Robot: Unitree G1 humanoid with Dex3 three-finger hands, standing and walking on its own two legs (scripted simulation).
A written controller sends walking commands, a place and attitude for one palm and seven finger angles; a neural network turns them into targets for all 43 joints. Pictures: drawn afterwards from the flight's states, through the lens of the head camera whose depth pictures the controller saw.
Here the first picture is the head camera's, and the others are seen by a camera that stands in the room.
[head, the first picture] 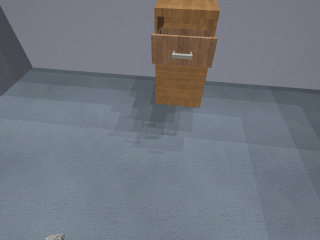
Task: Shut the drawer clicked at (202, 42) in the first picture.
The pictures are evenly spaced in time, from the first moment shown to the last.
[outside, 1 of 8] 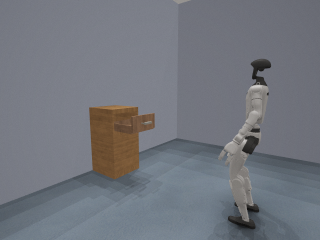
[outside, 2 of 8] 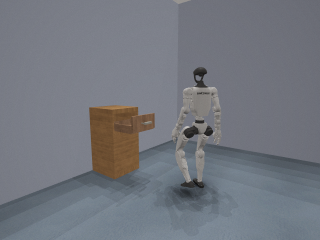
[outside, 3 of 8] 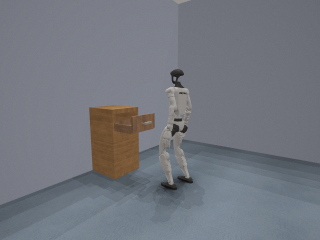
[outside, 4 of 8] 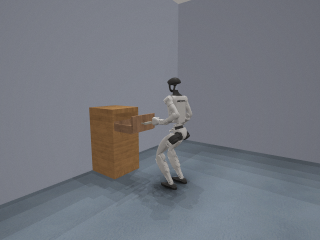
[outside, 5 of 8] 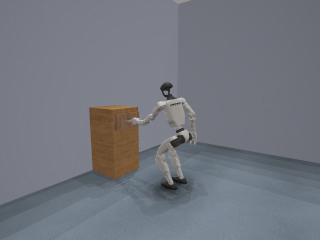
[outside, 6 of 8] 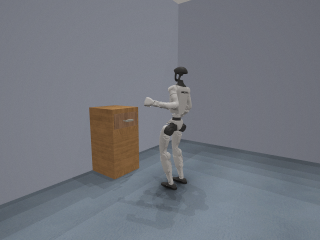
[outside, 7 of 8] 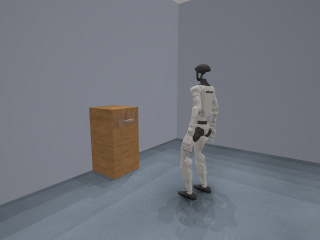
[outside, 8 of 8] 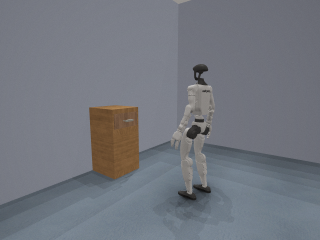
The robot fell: no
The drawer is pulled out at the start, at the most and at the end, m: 0.30 0.30 0.00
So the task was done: yes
